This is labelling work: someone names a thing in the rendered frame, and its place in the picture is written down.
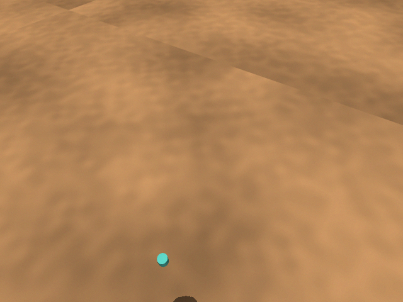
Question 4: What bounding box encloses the tin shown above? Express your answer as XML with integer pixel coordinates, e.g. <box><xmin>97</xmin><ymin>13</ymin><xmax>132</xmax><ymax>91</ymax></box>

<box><xmin>157</xmin><ymin>253</ymin><xmax>169</xmax><ymax>267</ymax></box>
